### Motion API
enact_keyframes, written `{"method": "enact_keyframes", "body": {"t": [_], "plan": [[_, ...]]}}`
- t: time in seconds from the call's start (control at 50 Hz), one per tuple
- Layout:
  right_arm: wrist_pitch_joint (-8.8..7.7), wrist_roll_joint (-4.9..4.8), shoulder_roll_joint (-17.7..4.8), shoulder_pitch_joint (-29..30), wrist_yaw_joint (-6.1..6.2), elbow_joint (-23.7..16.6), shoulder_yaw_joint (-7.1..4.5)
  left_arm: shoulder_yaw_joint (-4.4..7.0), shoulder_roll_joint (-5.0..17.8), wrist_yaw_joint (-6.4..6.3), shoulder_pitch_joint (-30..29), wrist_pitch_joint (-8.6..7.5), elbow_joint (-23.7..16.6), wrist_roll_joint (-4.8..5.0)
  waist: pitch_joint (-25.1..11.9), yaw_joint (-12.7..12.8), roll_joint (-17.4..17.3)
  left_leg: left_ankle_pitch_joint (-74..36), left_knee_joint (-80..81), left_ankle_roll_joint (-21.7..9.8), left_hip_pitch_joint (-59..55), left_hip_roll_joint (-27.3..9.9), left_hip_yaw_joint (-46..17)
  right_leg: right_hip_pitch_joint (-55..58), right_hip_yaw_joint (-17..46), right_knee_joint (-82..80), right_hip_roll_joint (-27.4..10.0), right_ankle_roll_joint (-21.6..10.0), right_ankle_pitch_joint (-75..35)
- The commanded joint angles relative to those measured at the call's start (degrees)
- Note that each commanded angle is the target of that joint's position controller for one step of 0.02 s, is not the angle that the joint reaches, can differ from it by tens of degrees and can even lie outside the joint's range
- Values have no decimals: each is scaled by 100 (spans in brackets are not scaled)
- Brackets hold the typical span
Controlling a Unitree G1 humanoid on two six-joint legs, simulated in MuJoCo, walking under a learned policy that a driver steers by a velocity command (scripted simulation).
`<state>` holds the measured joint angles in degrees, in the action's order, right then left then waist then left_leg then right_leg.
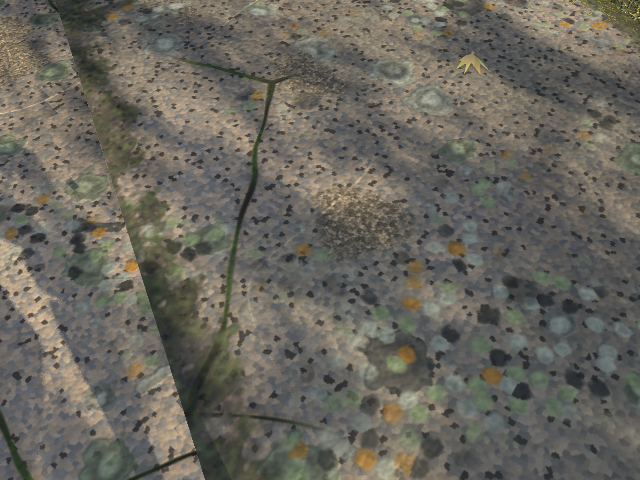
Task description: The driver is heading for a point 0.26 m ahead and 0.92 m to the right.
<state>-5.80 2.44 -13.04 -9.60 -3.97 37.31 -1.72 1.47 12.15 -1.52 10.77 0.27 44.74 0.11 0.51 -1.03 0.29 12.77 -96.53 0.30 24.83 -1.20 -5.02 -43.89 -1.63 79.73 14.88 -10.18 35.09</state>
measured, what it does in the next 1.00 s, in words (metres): climbs, turning right: left foot, then right foot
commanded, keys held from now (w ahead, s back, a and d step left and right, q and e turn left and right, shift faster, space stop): w+e+shift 1.00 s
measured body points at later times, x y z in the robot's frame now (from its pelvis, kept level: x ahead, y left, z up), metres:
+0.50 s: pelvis +0.52 -0.02 +0.13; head +0.53 -0.03 +0.58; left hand +0.89 +0.06 +0.12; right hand +0.34 -0.26 +0.00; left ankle +0.43 +0.14 -0.60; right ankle +0.57 -0.14 -0.51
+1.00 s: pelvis +0.97 -0.30 +0.12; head +1.00 -0.31 +0.56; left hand +1.22 -0.12 -0.01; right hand +0.92 -0.63 +0.08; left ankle +1.21 -0.33 -0.59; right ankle +0.78 -0.19 -0.59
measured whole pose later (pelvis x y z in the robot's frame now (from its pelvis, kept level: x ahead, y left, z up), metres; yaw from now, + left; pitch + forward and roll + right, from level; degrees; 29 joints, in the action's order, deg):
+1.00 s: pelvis +0.97 -0.30 +0.12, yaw -58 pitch +3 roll -1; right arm -3.3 1.3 -16.5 -2.1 -0.4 30.2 0.8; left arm 4.7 20.2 0.4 25.2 -3.9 45.4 -0.6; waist 1.1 5.4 1.1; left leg 7.1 -35.6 3.1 34.8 -5.8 -5.1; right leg 1.6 14.9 29.0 10.0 -8.2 28.2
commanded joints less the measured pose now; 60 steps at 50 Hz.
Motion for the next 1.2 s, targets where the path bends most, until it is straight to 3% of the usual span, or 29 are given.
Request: {"method": "enact_keyframes", "body": {"t": [0.02,0.06,0.12,0.16,0.22,0.24,0.26,0.28,0.3,0.34,0.4,0.46,0.54,0.58,0.62,0.64,0.66,0.68,0.7,0.76,0.84,0.9,0.96,1.0,1.02,1.04,1.06,1.1,1.2], "plan": [[-2,160,-61,325,173,-1040,130,326,744,-141,458,-409,-46,-145,152,27,-168,1270,-220,-12,2847,109,-125,1928,4400,-4495,-1113,-824,-2870],[120,67,-476,942,274,-1251,104,305,805,-66,348,-502,21,-163,344,-57,-538,2129,2112,96,1957,110,125,1074,3302,-5037,-676,-719,-2814],[110,-80,-528,1600,382,-1561,143,353,950,-67,888,-582,212,-277,313,307,42,1445,3352,244,1944,137,457,1790,3413,-5372,-733,-968,-3631],[158,-136,-55,990,215,-1438,350,424,1085,25,467,-635,-113,-55,-664,120,-675,-802,5029,214,-1777,380,1001,468,2807,-6608,-644,-693,-3690],[256,-457,-1005,-1496,424,-839,-203,663,1960,207,-294,-897,-309,-37,-1979,-1726,-54,-1581,6235,245,-5227,334,497,871,2339,-3597,-575,135,-6521],[239,-412,-1247,-2095,549,-439,-350,593,1519,263,-625,-881,-560,-178,-1694,-1865,-393,-1774,6814,159,-5155,-266,131,936,1951,-1949,-310,350,-4148],[236,-219,-1185,-2083,634,-255,-379,409,919,294,-758,-826,-874,-222,-1269,-1574,-677,-1599,6867,224,-4926,-745,-90,622,1669,-880,-469,308,-1928],[190,54,-1127,-1853,561,-352,-311,225,425,211,-329,-771,-1219,-193,-1004,-885,-805,-4069,6065,158,-4986,-1656,-912,41,1510,-44,-832,245,-1086],[152,236,-1074,-1125,568,-539,-347,208,672,119,772,-576,-1068,174,-1841,-381,-1080,-2402,6850,-970,-4992,-2541,-2615,-479,890,869,-905,501,-1340],[6,152,-423,-569,462,-456,-224,215,825,176,295,-327,-1094,-156,-671,-159,28,971,8038,-1155,-3157,-2003,-2478,-512,774,839,-1422,440,-1828],[-208,18,-389,-1114,421,382,-172,136,572,452,-450,-171,-1509,-204,355,-11,-65,-539,8367,-621,-2281,-1615,-804,-966,828,375,-1853,362,-2016],[-217,-50,-427,-1115,397,775,-150,39,544,590,-1071,-159,-1839,-205,418,103,-567,-2336,8733,-228,-1968,-1116,707,-537,499,-812,-1836,320,-2783],[-225,-77,-772,-1560,427,1127,-186,-60,527,773,-1765,-138,-1951,-282,884,63,-98,-4805,9096,135,-1776,-845,1880,677,-834,-2889,-1428,60,-3297],[-154,-140,-1180,-1809,532,1109,-279,17,751,744,-1418,-134,-1730,-267,440,323,-444,-6727,8417,156,-2042,-991,1968,1847,-1168,-3255,-956,-40,-3339],[-13,-162,-1672,-1559,622,898,-406,238,1225,607,94,-118,-1245,-232,-355,1167,-706,-8177,6269,174,-1972,-1214,1843,3520,-1054,-3382,-590,-216,-2731],[62,-175,-1803,-1069,629,652,-445,416,1501,492,1553,-137,-814,-237,-828,1823,-638,-7653,4341,163,-979,-1236,1702,5252,-421,-3899,-734,-545,-2686],[128,-104,-1526,-869,550,559,-425,600,1754,313,1634,-143,-606,-109,-790,1656,189,-1742,1854,108,284,-326,1691,6155,434,-4412,-1219,-882,-2597],[116,63,-735,-1204,497,181,-191,591,2034,222,1042,-106,-815,-33,-957,726,778,1882,122,45,1581,35,1361,6471,1912,-3735,-2039,-1094,-4514],[33,-171,-1040,-1172,447,-421,-201,652,2209,152,1323,-36,-992,-160,-2216,835,766,1586,-549,219,2596,126,247,7500,3990,-5133,-2829,-2160,-2884],[-37,56,-1182,-615,440,-452,-99,529,1674,-27,837,-247,-790,-107,-241,185,-805,1097,1033,253,2467,-442,74,4843,3893,-6519,-2448,-1535,-2558],[308,154,-938,-148,410,-812,15,379,1514,-17,270,-580,-707,-93,692,-373,-697,1431,3486,548,1152,-915,125,1845,2671,-6943,-1722,-1166,-2850],[287,-116,-574,-35,259,-781,149,463,1563,123,156,-628,-611,-81,305,-279,-264,-1333,5126,439,-1367,-477,474,621,2046,-6864,-1100,-702,-3152],[308,-159,-946,-137,344,-657,12,560,1745,188,651,-556,-488,-43,-96,-75,72,-1066,5936,270,-1536,-175,426,2240,2307,-5882,-1248,-364,-4565],[285,-132,-1419,-1599,509,-316,-240,591,1939,219,535,-515,-474,-89,-946,-990,-171,-191,6191,196,-3064,55,605,2451,2069,-3428,-1071,24,-5520],[250,9,-1839,-2756,624,-109,-404,452,1413,230,289,-591,-649,-106,-1578,-1455,-640,1153,6267,81,-4260,-759,-201,1702,1757,-1402,-776,178,-4218],[214,208,-2225,-2581,627,-206,-432,219,588,203,612,-614,-1058,53,-2130,-812,-2541,2424,7629,-150,-4879,-2533,-3364,404,1241,307,-315,333,-566],[246,155,-2048,-1698,574,-375,-478,181,895,148,766,-560,-1052,-32,-1807,-409,-2282,3552,8378,-569,-4314,-2751,-4772,-394,919,799,-760,288,-1134],[286,79,-1120,-972,521,-359,-277,218,1080,259,75,-372,-939,-254,-354,-345,-635,2964,8105,-566,-2751,-2141,-2758,-407,645,446,-1487,316,-1861],[67,-92,-699,-1386,372,423,-136,80,640,564,-633,-57,-1428,-244,263,27,-613,-447,8337,-193,-1922,-1629,-114,-462,621,-86,-1834,357,-2213]]}}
